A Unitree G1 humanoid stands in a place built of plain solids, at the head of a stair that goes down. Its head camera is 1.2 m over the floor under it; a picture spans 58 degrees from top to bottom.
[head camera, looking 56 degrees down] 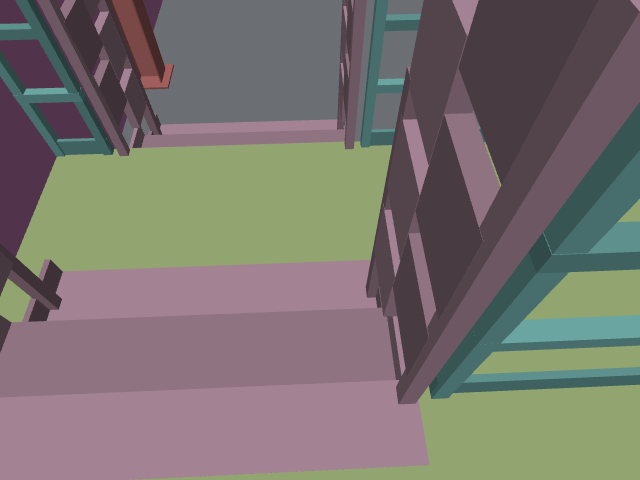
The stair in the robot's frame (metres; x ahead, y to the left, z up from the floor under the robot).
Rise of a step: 0.18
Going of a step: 0.30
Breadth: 1.32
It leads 2 degrees to the left of straight ahead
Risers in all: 3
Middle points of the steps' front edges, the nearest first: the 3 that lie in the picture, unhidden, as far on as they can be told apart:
0.32 0.40 0.00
0.62 0.41 -0.18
0.92 0.42 -0.35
